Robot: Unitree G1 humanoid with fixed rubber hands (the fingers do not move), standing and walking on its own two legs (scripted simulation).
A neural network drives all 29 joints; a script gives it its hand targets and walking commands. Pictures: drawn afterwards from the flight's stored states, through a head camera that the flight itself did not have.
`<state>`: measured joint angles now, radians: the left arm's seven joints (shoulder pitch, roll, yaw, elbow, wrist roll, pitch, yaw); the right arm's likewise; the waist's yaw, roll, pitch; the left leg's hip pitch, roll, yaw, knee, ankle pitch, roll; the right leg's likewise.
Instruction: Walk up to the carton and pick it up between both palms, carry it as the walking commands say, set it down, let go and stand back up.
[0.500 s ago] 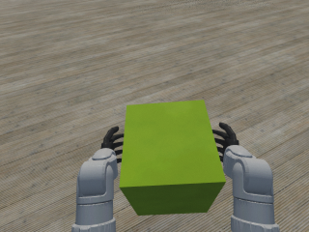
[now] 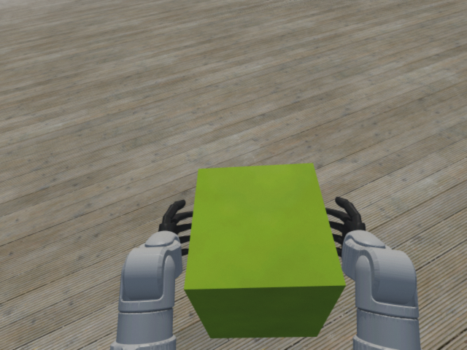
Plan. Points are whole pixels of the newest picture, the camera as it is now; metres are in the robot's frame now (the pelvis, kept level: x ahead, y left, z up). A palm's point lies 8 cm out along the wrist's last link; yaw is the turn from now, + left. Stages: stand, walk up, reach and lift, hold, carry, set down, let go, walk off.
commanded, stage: carry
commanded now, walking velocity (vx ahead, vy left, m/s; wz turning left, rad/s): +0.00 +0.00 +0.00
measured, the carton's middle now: (259, 255) +0.28 -0.02 +0.02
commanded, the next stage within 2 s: none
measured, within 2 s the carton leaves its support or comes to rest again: neither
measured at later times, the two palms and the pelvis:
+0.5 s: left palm (138, 260) +0.24 +0.17 +0.09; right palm (321, 243) +0.25 -0.12 +0.08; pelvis -0.02 +0.02 +0.00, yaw +2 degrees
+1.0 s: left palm (148, 239) +0.28 +0.16 +0.08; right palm (321, 226) +0.28 -0.13 +0.08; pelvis +0.01 +0.02 +0.00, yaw +1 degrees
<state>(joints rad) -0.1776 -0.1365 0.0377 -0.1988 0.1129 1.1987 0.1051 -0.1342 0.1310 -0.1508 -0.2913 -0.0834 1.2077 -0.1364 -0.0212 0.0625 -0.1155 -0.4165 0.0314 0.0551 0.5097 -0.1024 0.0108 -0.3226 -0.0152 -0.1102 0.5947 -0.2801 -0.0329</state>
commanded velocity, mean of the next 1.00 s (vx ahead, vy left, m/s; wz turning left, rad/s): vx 0.00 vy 0.00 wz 0.00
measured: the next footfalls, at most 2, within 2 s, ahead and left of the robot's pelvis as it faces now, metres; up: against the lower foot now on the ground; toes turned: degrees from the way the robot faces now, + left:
none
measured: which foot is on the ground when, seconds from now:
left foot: down 0.00-1.00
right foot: down 0.00-1.00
